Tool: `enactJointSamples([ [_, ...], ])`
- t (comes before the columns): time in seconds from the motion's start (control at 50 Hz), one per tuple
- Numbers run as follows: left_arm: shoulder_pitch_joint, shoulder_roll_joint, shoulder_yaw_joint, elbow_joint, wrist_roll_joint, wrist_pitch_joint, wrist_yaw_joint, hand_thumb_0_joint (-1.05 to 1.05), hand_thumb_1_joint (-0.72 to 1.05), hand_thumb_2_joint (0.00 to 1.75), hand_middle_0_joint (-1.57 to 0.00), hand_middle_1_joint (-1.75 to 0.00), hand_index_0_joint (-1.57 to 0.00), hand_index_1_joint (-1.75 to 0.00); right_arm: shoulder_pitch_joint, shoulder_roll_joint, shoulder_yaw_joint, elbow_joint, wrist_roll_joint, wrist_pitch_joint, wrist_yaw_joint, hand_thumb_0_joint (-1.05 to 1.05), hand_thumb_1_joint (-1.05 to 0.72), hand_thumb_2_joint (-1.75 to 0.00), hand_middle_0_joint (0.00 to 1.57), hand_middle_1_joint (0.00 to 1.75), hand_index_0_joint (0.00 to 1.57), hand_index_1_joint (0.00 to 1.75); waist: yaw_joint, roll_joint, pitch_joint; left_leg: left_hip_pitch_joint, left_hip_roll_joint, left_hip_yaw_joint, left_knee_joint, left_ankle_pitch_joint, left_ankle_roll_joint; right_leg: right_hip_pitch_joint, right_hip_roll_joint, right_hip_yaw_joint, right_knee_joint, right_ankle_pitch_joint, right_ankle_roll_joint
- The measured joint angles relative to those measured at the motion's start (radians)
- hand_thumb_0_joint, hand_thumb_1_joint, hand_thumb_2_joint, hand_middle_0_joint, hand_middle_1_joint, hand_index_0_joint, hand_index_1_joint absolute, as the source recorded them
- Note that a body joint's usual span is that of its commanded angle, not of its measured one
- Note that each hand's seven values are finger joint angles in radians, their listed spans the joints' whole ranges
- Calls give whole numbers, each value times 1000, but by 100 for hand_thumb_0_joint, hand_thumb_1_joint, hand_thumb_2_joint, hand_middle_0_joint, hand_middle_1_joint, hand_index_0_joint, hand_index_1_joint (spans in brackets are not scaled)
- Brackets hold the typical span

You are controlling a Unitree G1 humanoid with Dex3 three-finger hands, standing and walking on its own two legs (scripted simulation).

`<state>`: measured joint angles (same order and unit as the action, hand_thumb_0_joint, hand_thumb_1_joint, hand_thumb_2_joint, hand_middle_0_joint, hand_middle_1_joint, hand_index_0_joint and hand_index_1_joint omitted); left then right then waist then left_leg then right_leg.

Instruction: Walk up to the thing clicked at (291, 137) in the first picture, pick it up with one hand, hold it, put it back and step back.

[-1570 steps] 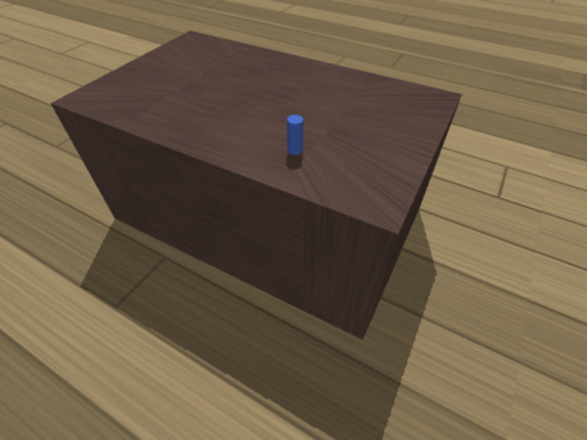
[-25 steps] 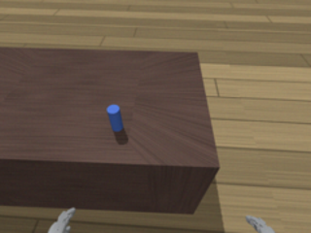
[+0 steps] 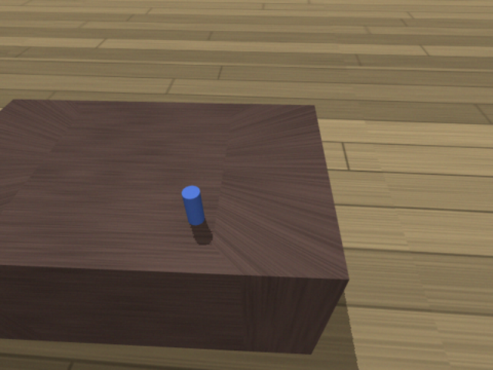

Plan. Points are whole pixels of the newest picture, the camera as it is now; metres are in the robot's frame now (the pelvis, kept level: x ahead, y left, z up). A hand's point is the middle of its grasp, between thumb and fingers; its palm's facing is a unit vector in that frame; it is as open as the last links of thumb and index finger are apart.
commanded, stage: stand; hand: left
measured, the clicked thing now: (193, 206) +0.55 +0.16 -0.12
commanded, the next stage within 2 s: step back in 1.80 s
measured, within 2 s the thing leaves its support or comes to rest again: neither
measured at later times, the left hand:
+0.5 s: hand out of the picture +0.05 +0.24 -0.15, palm faces -0.01 -0.94 -0.34, open 7.4 cm
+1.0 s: hand out of the picture +0.08 +0.23 -0.15, palm faces -0.02 -0.94 -0.34, open 7.4 cm
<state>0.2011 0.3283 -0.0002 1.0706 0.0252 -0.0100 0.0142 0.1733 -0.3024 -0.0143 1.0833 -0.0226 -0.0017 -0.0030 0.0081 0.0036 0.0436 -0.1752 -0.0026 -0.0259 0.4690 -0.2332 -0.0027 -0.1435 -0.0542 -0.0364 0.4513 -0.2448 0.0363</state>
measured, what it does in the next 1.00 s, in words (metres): stands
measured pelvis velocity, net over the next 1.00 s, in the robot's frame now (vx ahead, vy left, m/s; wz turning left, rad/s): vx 0.01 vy -0.01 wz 0.00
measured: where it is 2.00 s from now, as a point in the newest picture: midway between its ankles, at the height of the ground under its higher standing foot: outside the picture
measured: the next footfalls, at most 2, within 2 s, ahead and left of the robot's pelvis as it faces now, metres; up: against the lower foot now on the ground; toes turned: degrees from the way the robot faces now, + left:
none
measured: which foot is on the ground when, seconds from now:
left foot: down 0.00-1.00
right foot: down 0.00-1.00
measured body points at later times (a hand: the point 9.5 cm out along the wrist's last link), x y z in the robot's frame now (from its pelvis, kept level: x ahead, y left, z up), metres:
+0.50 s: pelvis +0.00 -0.01 +0.01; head +0.00 -0.01 +0.46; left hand +0.05 +0.29 -0.13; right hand +0.05 -0.31 -0.13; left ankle +0.02 +0.12 -0.74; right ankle +0.00 -0.14 -0.74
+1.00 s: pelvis +0.01 -0.01 +0.01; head +0.02 -0.02 +0.46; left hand +0.08 +0.28 -0.12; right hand +0.07 -0.31 -0.13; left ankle +0.02 +0.12 -0.74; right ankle +0.00 -0.14 -0.74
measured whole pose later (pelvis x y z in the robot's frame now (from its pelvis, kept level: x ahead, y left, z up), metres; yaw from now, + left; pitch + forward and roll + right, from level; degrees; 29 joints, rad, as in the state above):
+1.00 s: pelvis +0.01 -0.01 +0.01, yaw +0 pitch -2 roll +0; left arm 0.12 0.33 0.01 1.15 0.02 -0.02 0.00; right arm 0.12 -0.34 -0.01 1.16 -0.01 -0.01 0.00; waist 0.00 0.01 0.05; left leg -0.12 0.01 -0.03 0.32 -0.17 -0.02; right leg -0.10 -0.04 -0.04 0.33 -0.19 0.02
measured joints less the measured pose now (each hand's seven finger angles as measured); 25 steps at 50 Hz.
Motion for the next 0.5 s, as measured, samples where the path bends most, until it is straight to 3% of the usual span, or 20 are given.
enactJointSamples([
  [0.5,-58,1,7,92,-4,-7,-9,0,90,90,-21,-30,-21,-30,-30,-31,-2,73,9,1,0,0,-91,-90,20,30,20,30,-7,3,7,49,8,-8,-117,65,-12,44,9,-10,-103,56,-9],
])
